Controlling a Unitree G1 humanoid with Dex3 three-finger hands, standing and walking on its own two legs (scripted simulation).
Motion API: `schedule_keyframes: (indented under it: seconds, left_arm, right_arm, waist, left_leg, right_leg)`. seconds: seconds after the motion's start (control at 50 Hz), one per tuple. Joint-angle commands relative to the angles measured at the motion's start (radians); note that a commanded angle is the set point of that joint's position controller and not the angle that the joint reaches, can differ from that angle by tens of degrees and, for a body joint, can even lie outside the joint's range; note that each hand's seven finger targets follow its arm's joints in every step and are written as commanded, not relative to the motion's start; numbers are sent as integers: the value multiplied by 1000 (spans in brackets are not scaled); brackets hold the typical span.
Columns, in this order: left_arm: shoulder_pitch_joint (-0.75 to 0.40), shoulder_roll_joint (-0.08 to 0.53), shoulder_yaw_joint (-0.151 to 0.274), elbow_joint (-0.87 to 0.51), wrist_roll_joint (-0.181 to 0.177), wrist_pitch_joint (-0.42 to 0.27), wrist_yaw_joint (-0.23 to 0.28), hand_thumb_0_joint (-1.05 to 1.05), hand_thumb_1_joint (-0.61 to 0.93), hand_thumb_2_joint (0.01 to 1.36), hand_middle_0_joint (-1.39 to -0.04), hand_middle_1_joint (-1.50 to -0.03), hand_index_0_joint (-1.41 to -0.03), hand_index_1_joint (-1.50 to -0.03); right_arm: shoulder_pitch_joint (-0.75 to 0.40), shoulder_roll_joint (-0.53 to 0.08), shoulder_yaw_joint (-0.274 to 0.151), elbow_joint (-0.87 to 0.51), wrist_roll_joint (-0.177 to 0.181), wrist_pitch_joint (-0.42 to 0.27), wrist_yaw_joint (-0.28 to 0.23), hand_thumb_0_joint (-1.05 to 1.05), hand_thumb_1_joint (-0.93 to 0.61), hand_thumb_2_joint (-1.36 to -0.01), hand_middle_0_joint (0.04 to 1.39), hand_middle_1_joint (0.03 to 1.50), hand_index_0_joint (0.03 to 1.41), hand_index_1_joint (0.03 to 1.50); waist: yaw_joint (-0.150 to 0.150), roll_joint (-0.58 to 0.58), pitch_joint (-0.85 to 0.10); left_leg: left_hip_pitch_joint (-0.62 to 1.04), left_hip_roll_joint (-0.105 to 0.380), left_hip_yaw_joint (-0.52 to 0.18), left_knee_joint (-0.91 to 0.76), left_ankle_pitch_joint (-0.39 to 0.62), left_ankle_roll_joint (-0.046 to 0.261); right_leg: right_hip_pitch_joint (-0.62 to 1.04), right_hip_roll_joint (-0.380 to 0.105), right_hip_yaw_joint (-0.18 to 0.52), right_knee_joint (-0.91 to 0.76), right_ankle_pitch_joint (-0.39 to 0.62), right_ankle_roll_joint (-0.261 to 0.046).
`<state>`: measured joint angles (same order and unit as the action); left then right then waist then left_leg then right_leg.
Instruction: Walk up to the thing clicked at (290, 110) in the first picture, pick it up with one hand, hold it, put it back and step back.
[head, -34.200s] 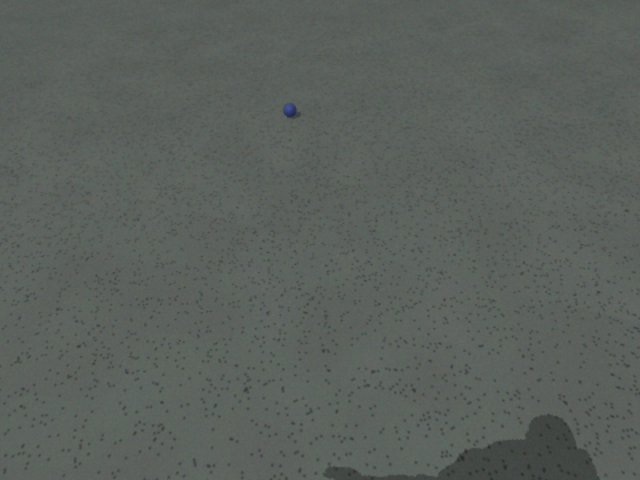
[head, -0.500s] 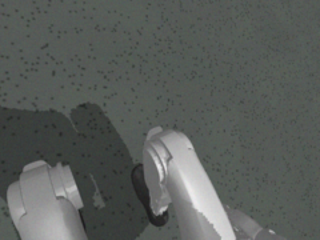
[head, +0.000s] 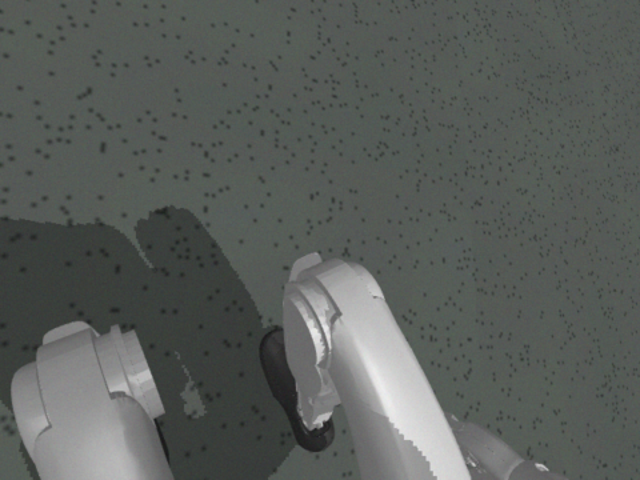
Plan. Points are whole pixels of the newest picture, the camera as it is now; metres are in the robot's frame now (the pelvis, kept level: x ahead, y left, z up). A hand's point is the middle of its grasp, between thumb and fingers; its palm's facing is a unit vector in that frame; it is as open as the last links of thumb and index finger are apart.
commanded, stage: open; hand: left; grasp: from above
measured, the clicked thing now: out of the picture +0.43 +0.31 -0.26
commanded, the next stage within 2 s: withdraw in 0.16 s
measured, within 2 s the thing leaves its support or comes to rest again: neither
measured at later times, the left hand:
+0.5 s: hand out of the picture +0.43 +0.32 -0.22, palm faces -0.34 -0.15 -0.93, open 13.9 cm
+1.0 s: hand out of the picture +0.38 +0.32 -0.08, palm faces -0.52 -0.15 -0.84, open 14.1 cm
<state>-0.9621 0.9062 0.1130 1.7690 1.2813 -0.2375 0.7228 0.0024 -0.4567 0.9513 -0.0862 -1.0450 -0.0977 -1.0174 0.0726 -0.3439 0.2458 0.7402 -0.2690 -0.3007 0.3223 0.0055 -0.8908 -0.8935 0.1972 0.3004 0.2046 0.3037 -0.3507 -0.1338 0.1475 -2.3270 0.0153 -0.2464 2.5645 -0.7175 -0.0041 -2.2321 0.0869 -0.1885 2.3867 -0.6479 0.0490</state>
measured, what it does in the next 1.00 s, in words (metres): rises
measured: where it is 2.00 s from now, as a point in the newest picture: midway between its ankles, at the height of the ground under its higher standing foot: (235, 450)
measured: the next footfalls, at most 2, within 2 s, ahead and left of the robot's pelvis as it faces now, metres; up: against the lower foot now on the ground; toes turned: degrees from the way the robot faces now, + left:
none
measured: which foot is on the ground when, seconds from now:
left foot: down 0.00-1.00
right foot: down 0.00-1.00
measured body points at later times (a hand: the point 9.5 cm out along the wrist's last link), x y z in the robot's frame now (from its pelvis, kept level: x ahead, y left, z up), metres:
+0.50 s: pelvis +0.01 +0.00 +0.01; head +0.26 +0.12 +0.36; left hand +0.44 +0.32 -0.17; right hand +0.07 -0.25 -0.07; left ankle +0.07 +0.13 -0.27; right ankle +0.12 -0.11 -0.27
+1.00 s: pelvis -0.01 -0.01 +0.07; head +0.19 +0.07 +0.46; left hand +0.40 +0.32 -0.03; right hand +0.12 -0.27 -0.04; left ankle +0.07 +0.13 -0.27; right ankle +0.12 -0.11 -0.27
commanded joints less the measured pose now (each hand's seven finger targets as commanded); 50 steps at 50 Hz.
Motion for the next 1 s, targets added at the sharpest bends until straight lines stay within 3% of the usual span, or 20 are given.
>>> schedule_keyframes:
  seconds: [0.0,0.06,0.08,0.12,0.16,0.22,0.28,0.32,0.38,0.42,0.44,0.52,0.6,0.66,0.7,0.76,0.82,0.86,0.9,0.98]
  left_arm:
    - [-236,211,15,-89,-11,21,46,0,-477,950,-62,-1035,-78,-1017]
    - [-222,195,11,-101,-29,32,47,0,-479,944,-61,-1037,-77,-1018]
    - [-201,222,35,-70,-25,39,45,0,-473,939,-60,-1047,-79,-1026]
    - [-217,198,8,-96,-30,42,33,0,-482,943,-59,-1035,-74,-1017]
    - [-218,232,41,-102,-35,45,26,0,-465,949,-63,-1051,-82,-1030]
    - [-207,221,44,-94,-52,39,12,0,-465,968,-67,-1055,-83,-1037]
    - [-228,198,15,-101,-57,30,-18,0,-490,968,-64,-1011,-79,-993]
    - [-216,239,45,-174,-66,16,-24,0,-500,978,-65,-1011,-76,-998]
    - [-228,203,22,-304,-63,1,-39,0,-509,982,-66,-1003,-73,-994]
    - [-211,163,6,-460,-74,2,-42,0,-514,984,-65,-1004,-71,-996]
    - [-172,191,45,-510,-77,12,-39,0,-506,980,-65,-1003,-73,-994]
    - [-114,92,31,-558,-85,91,-55,0,-513,992,-66,-990,-66,-988]
    - [-124,-20,-44,-531,-119,189,-131,0,-528,1006,-70,-995,-65,-1000]
    - [-123,-49,-66,-557,-169,232,-230,0,-533,1017,-71,-1004,-64,-1012]
    - [-146,-121,-120,-561,-213,231,-319,0,-545,1030,-74,-1007,-61,-1021]
    - [-165,-153,-168,-539,-243,202,-440,0,-553,1037,-74,-1016,-60,-1031]
    - [-163,-140,-185,-553,-230,154,-509,0,-542,1037,-72,-1024,-61,-1036]
    - [-197,-109,-166,-568,-210,110,-516,0,-541,1037,-72,-1020,-61,-1033]
    - [-212,-55,-139,-578,-178,65,-500,0,-535,1034,-73,-1017,-63,-1028]
    - [-247,-11,-100,-544,-89,-13,-423,0,-537,1029,-71,-1008,-62,-1018]
  right_arm:
    - [178,-339,-100,4,6,-18,-4,0,-883,-896,201,301,201,301]
    - [156,-338,-101,1,10,-20,-5,0,-884,-897,201,301,201,301]
    - [176,-337,-103,11,10,-17,-6,0,-885,-897,201,301,201,301]
    - [165,-331,-104,9,11,-22,-3,0,-885,-897,201,301,201,301]
    - [195,-339,-106,20,10,-21,0,0,-884,-897,201,301,201,301]
    - [185,-329,-96,23,11,-19,1,0,-884,-897,201,301,201,301]
    - [196,-326,-100,12,11,-17,-1,0,-896,-897,201,300,201,300]
    - [210,-321,-104,21,14,-8,-8,0,-897,-899,201,300,201,300]
    - [202,-317,-126,21,18,-10,-4,0,-901,-901,201,301,201,301]
    - [198,-289,-141,20,34,1,-2,0,-900,-901,201,300,201,300]
    - [191,-298,-162,12,48,8,-2,0,-897,-899,201,300,201,300]
    - [203,-270,-216,20,97,62,6,0,-893,-899,201,300,200,300]
    - [217,-234,-250,9,144,123,-9,0,-899,-902,200,300,200,300]
    - [246,-220,-277,6,162,151,-30,0,-900,-903,200,300,200,300]
    - [241,-203,-295,-10,173,171,-48,0,-903,-905,200,300,200,300]
    - [238,-193,-299,-26,186,193,-93,0,-904,-905,200,300,200,300]
    - [234,-182,-287,-47,192,216,-138,0,-899,-902,200,300,200,300]
    - [242,-175,-276,-51,190,224,-166,0,-899,-902,200,300,200,300]
    - [232,-166,-263,-55,189,232,-187,0,-897,-901,200,300,200,300]
    - [220,-160,-240,-49,171,245,-210,0,-896,-899,200,300,200,300]
  waist:
    - [-37,484,-593]
    - [-22,487,-610]
    - [-27,500,-614]
    - [-25,516,-630]
    - [-25,527,-646]
    - [-24,503,-624]
    - [-47,484,-604]
    - [-7,511,-682]
    - [0,600,-769]
    - [48,663,-862]
    - [84,698,-931]
    - [133,692,-931]
    - [139,518,-860]
    - [143,407,-857]
    - [114,301,-806]
    - [97,199,-723]
    - [113,143,-684]
    - [120,142,-687]
    - [148,178,-726]
    - [140,264,-748]
  left_leg:
    - [451,29,76,-288,161,7]
    - [451,28,76,-298,165,4]
    - [464,31,83,-290,180,4]
    - [474,30,83,-285,191,2]
    - [477,29,86,-274,229,4]
    - [456,28,81,-278,218,5]
    - [434,24,95,-268,182,16]
    - [462,24,98,-279,210,13]
    - [558,26,98,-275,266,-1]
    - [613,21,104,-316,281,-9]
    - [646,23,102,-333,304,-13]
    - [615,14,137,-377,310,-11]
    - [485,4,171,-414,204,26]
    - [475,-5,175,-467,170,37]
    - [430,-12,171,-487,106,47]
    - [375,-22,172,-502,33,55]
    - [355,-34,198,-503,38,52]
    - [361,-40,205,-497,52,50]
    - [389,-44,217,-494,72,46]
    - [429,-42,212,-471,95,39]
  right_leg:
    - [310,27,-93,-199,189,-72]
    - [323,26,-90,-201,191,-73]
    - [342,31,-87,-203,212,-73]
    - [334,31,-83,-197,219,-74]
    - [353,28,-85,-190,253,-72]
    - [341,24,-91,-193,240,-70]
    - [356,26,-81,-214,219,-68]
    - [404,27,-73,-219,237,-72]
    - [387,19,-85,-190,285,-78]
    - [398,19,-75,-196,293,-85]
    - [398,18,-70,-192,307,-90]
    - [310,15,-45,-211,309,-97]
    - [300,17,2,-299,225,-92]
    - [371,14,29,-359,174,-88]
    - [388,11,52,-407,94,-87]
    - [407,2,81,-456,-2,-87]
    - [443,-7,95,-487,-20,-92]
    - [446,-15,97,-487,-9,-93]
    - [441,-19,101,-467,16,-93]
    - [368,-21,87,-414,48,-95]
